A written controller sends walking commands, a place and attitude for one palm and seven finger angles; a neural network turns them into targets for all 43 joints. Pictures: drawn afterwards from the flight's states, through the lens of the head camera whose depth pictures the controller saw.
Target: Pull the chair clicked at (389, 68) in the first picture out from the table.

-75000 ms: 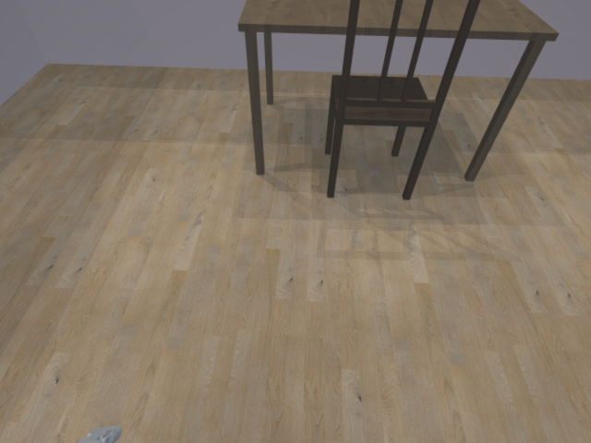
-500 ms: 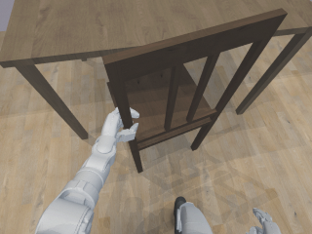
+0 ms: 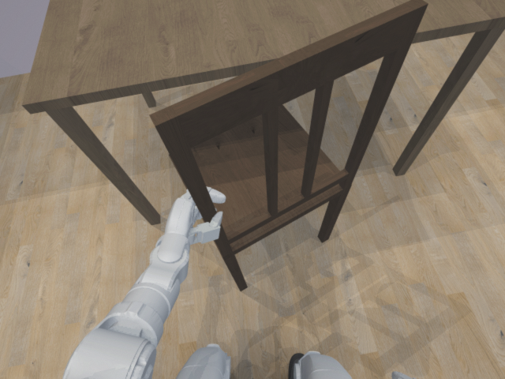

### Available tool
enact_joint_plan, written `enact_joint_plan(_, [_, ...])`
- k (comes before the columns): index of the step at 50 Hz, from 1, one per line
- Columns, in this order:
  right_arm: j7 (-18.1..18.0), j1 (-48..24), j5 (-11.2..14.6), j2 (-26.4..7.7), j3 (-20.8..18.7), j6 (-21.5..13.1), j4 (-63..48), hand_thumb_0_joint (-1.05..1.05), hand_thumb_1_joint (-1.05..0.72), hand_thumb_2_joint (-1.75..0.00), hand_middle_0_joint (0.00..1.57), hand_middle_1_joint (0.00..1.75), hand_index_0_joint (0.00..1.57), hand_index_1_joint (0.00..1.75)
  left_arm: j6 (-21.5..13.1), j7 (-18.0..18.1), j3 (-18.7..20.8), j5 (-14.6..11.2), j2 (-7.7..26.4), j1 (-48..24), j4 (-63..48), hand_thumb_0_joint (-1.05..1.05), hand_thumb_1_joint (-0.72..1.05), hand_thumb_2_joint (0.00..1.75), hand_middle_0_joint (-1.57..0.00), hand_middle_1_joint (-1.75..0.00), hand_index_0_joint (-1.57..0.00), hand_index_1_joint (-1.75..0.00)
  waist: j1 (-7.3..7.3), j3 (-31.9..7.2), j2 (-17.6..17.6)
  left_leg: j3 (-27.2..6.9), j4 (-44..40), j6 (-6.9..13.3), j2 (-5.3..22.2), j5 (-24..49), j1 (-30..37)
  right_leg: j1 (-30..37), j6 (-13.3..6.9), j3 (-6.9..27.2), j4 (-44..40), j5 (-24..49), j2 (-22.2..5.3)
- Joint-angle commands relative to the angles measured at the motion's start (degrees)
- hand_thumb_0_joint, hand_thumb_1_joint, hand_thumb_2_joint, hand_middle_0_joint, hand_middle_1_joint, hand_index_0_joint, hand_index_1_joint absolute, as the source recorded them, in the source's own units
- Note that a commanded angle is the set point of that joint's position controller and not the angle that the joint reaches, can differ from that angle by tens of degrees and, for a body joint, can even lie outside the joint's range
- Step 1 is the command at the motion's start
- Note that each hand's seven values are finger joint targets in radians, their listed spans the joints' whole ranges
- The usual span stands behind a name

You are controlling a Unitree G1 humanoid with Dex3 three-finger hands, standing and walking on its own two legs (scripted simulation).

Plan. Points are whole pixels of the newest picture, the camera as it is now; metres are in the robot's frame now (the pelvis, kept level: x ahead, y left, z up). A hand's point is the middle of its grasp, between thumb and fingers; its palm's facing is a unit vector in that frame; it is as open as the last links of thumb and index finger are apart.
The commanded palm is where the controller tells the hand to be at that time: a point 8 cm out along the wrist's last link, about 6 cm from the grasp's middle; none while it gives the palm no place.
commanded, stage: step backward, pulling the chair out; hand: left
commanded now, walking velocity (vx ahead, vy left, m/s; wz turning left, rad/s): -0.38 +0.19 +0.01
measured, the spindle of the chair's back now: (271, 172) +0.47 -0.02 -0.05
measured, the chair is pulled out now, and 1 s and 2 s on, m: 0.14 0.31 0.41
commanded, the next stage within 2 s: stop walking, hand still on the chair in 0.94 s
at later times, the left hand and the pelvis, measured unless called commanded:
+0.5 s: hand (209, 283) +0.26 +0.09 -0.05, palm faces -0.23 -0.94 -0.24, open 5.9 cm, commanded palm +0.27 +0.14 -0.05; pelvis -0.09 +0.02 +0.00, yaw -1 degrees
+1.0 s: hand (208, 350) +0.16 +0.08 -0.05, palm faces -0.18 -0.96 -0.19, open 6.0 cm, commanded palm +0.14 +0.14 -0.06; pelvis -0.21 +0.03 +0.01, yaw +1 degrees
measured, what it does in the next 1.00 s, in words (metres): walks backwards: left foot, then right foot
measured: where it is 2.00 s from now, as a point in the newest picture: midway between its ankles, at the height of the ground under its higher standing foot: outside the picture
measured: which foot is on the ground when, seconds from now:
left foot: up 0.00-0.28, down 0.30-0.58, up 0.60-1.00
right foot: down 0.00-0.34, up 0.36-0.50, down 0.52-1.00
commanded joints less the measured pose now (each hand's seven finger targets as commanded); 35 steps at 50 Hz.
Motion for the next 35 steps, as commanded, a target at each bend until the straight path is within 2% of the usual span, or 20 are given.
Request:
enact_joint_plan(1, [-1.03, -0.19, 0.54, -6.36, -1.42, -2.85, -6.39, 0.0, -0.9, -0.9, 0.2, 0.3, 0.2, 0.3, -1.12, -0.12, 1.81, 0.71, 8.77, -17.05, -9.49, 0.0, 0.9, 0.9, -0.5, -1.45, -0.5, -1.45, 1.53, -30.29, -11.43, -3.85, 6.07, 0.43, -1.67, -4.69, -5.76, 27.03, -6.68, 15.52, -3.28, 59.77, -22.21])
enact_joint_plan(2, [-1.14, -0.79, 0.45, -6.09, -1.03, -2.4, -6.47, 0.0, -0.9, -0.9, 0.2, 0.3, 0.2, 0.3, -1.15, 0.23, 2.66, 0.73, 9.73, -17.08, -10.24, 0.0, 0.9, 0.9, -0.5, -1.45, -0.5, -1.45, 1.43, -31.02, -9.67, -2.54, 4.57, 0.22, -2.29, -3.86, -4.93, 27.22, -6.27, 14.78, -3.35, 59.04, -21.88])
enact_joint_plan(9, [-1.81, -0.64, 1.1, -7.21, -0.99, 0.52, -10.84, 0.0, -0.9, -0.9, 0.2, 0.3, 0.2, 0.3, 2.07, 0.8, 1.05, -0.8, 8.33, -9.66, -15.58, 0.0, 0.9, 0.9, -0.5, -1.45, -0.5, -1.45, 1.27, -33.32, -15.43, 1.55, -9.07, -0.5, -3.57, 1.01, 1.82, 25.86, -5.63, 12.15, -5.6, 52.41, -21.34])
enact_joint_plan(13, [-2.8, 0.32, 0.91, -7.65, -1.32, 2.11, -12.58, 0.0, -0.9, -0.9, 0.2, 0.3, 0.2, 0.3, 2.63, 0.75, -1.75, -1.29, 6.63, -8.12, -20.42, 0.0, 0.9, 0.9, -0.5, -1.45, -0.5, -1.45, -0.39, -34.38, -13.58, 4.88, -25.42, 0.21, -0.54, 17.14, 11.41, 21.88, -1.66, 8.16, -3.98, 42.7, -16.63])
enact_joint_plan(14, [-3.08, 0.51, 0.88, -8.44, -1.89, 2.4, -12.91, 0.0, -0.9, -0.9, 0.2, 0.3, 0.2, 0.3, 2.65, 0.58, -2.6, -1.47, 5.94, -8.31, -21.61, 0.0, 0.9, 0.9, -0.5, -1.45, -0.5, -1.45, -0.52, -34.12, -11.35, 4.37, -28.35, 1.33, 2.32, 27.72, 15.63, 18.5, 0.41, 5.97, -2.62, 38.78, -13.54])
enact_joint_plan(15, [-3.18, -0.8, 0.83, -9.88, -2.38, 2.42, -14.21, 0.0, -0.9, -0.9, 0.2, 0.3, 0.2, 0.3, 2.47, 0.32, -3.95, -1.57, 4.63, -9.03, -23.05, 0.0, 0.9, 0.9, -0.5, -1.45, -0.5, -1.45, 0.01, -32.39, -3.56, -0.44, -29.35, 3.85, 7.81, 38.92, 17.96, 12.84, 2.9, 3.64, -0.64, 30.13, -8.28])
enact_joint_plan(16, [-2.71, 0.24, 0.54, -9.78, -2.84, 2.61, -14.78, 0.0, -0.9, -0.9, 0.2, 0.3, 0.2, 0.3, 2.14, 0.09, -4.38, -1.3, 3.32, -9.32, -23.44, 0.0, 0.9, 0.9, -0.5, -1.45, -0.5, -1.45, 0.11, -31.28, 0.97, -1.33, -27.05, 5.97, 11.34, 47.37, 19.39, 9.57, 4.0, 2.79, 2.86, 21.32, -4.83])
enact_joint_plan(17, [-1.43, 1.76, 0.95, -9.17, -2.89, 2.36, -14.11, 0.0, -0.9, -0.9, 0.2, 0.3, 0.2, 0.3, 1.6, -0.56, -5.85, -1.02, 1.27, -10.58, -22.38, 0.0, 0.9, 0.9, -0.5, -1.45, -0.5, -1.45, -0.38, -31.11, 0.74, 0.85, -26.21, 6.33, 12.47, 52.47, 21.97, 6.86, 3.67, 2.81, 5.32, 9.61, -3.32])
enact_joint_plan(19, [-1.05, -0.9, -1.26, -7.23, -1.95, 1.07, -14.26, 0.0, -0.9, -0.9, 0.2, 0.3, 0.2, 0.3, 0.31, -0.75, -5.98, 0.38, 1.62, -17.13, -26.41, 0.0, 0.9, 0.9, -0.5, -1.45, -0.5, -1.45, -0.99, -27.04, 15.69, -0.76, -25.96, 8.34, 14.7, 57.71, 22.15, -0.38, 3.38, 1.81, 10.54, -6.23, -2.59])
enact_joint_plan(20, [-0.61, -0.37, -1.78, -6.76, -2.05, 0.63, -13.26, 0.0, -0.9, -0.9, 0.2, 0.3, 0.2, 0.3, -0.34, -0.53, -5.35, 1.03, 2.39, -19.29, -26.77, 0.0, 0.9, 0.9, -0.5, -1.45, -0.5, -1.45, -1.06, -25.82, 17.31, -0.78, -25.72, 9.18, 15.12, 57.37, 21.49, -2.05, 3.03, 2.75, 12.97, -10.39, -2.38])
enact_joint_plan(23, [0.29, 1.76, -1.13, -7.53, -2.75, -0.16, -10.78, 0.0, -0.9, -0.9, 0.2, 0.3, 0.2, 0.3, -1.22, 0.07, -3.44, 1.24, 3.27, -16.53, -19.06, 0.0, 0.9, 0.9, -0.5, -1.45, -0.5, -1.45, -0.76, -22.98, 8.61, -1.7, -19.8, 8.18, 15.26, 61.23, 25.7, -1.24, 2.04, 4.31, 3.02, -4.7, -2.61])
enact_joint_plan(25, [-0.09, 2.46, -0.71, -7.5, -2.53, -0.65, -9.67, 0.0, -0.9, -0.9, 0.2, 0.3, 0.2, 0.3, -2.24, -0.08, -2.29, 1.83, 5.21, -16.93, -16.07, 0.0, 0.9, 0.9, -0.5, -1.45, -0.5, -1.45, -0.53, -24.0, 3.54, -1.06, -15.3, 6.21, 13.62, 57.75, 26.74, 3.47, 2.15, 3.43, -8.55, 4.34, -2.13])
enact_joint_plan(26, [-0.25, 2.84, -0.69, -7.11, -2.24, -0.71, -8.87, 0.0, -0.9, -0.9, 0.2, 0.3, 0.2, 0.3, -2.96, -0.39, -2.89, 2.18, 5.02, -17.22, -15.34, 0.0, 0.9, 0.9, -0.5, -1.45, -0.5, -1.45, -0.51, -25.35, 0.61, 0.21, -12.43, 4.74, 11.02, 53.61, 24.92, 7.93, 2.05, 3.58, -14.15, 14.16, -2.46])
enact_joint_plan(27, [-0.69, 3.77, -0.44, -6.54, -2.27, -0.7, -8.28, 0.0, -0.9, -0.9, 0.2, 0.3, 0.2, 0.3, -3.83, -0.48, -2.16, 2.59, 6.87, -17.73, -14.6, 0.0, 0.9, 0.9, -0.5, -1.45, -0.5, -1.45, -1.04, -27.33, -6.8, 4.7, -8.78, 2.82, 6.61, 40.63, 19.24, 15.15, 1.38, 5.59, -14.75, 32.7, -6.0])
enact_joint_plan(28, [-1.5, 3.29, 0.38, -5.9, -2.71, -0.88, -8.15, 0.0, -0.9, -0.9, 0.2, 0.3, 0.2, 0.3, -4.27, -0.13, 0.52, 1.94, 10.74, -18.75, -13.04, 0.0, 0.9, 0.9, -0.5, -1.45, -0.5, -1.45, -1.13, -29.15, -21.38, 7.14, -2.75, 0.45, 0.48, 9.67, 6.71, 22.93, -1.47, 13.28, -10.57, 51.91, -13.65])
enact_joint_plan(29, [-1.58, 0.02, 0.92, -7.27, -3.29, -1.6, -8.5, 0.0, -0.9, -0.9, 0.2, 0.3, 0.2, 0.3, -3.87, -0.09, 3.63, 1.44, 12.69, -16.93, -10.24, 0.0, 0.9, 0.9, -0.5, -1.45, -0.5, -1.45, 1.45, -29.83, -27.18, 2.54, 5.55, 0.6, -2.88, -4.35, 1.45, 22.11, -0.84, 15.38, -8.46, 60.36, -17.93])
enact_joint_plan(30, [-1.3, -1.01, 1.03, -7.05, -3.21, -2.27, -8.4, 0.0, -0.9, -0.9, 0.2, 0.3, 0.2, 0.3, -3.47, -0.04, 3.76, 1.08, 12.45, -16.17, -7.65, 0.0, 0.9, 0.9, -0.5, -1.45, -0.5, -1.45, 2.24, -29.4, -23.28, -1.99, 9.23, 1.01, -2.31, -3.5, 0.3, 19.01, -0.49, 13.38, -6.9, 55.24, -19.19])
enact_joint_plan(31, [-1.14, -1.25, 0.58, -5.7, -2.24, -2.51, -8.35, 0.0, -0.9, -0.9, 0.2, 0.3, 0.2, 0.3, -3.51, -0.46, 2.42, 1.28, 10.2, -15.4, -7.77, 0.0, 0.9, 0.9, -0.5, -1.45, -0.5, -1.45, 2.02, -29.48, -18.6, -2.76, 8.37, 0.66, -1.97, -3.09, -1.77, 20.17, -1.96, 14.12, -6.81, 50.66, -20.02])
enact_joint_plan(32, [-1.1, -1.69, 0.22, -5.15, -1.53, -2.43, -7.38, 0.0, -0.9, -0.9, 0.2, 0.3, 0.2, 0.3, -3.58, -0.36, 3.07, 1.74, 10.78, -14.85, -8.21, 0.0, 0.9, 0.9, -0.5, -1.45, -0.5, -1.45, 1.83, -30.32, -13.36, -2.29, 8.42, 0.01, -2.35, -2.05, -2.48, 21.72, -3.62, 13.55, -6.92, 48.77, -19.43])
enact_joint_plan(35, [-0.96, -1.4, 0.65, -5.44, -1.23, -2.01, -7.59, 0.0, -0.9, -0.9, 0.2, 0.3, 0.2, 0.3, -2.53, 0.75, 3.91, 0.83, 10.91, -12.39, -7.44, 0.0, 0.9, 0.9, -0.5, -1.45, -0.5, -1.45, 1.93, -31.63, -11.1, -1.71, 8.87, -0.6, -3.72, -2.09, -2.81, 23.01, -4.95, 14.77, -7.43, 47.57, -20.2])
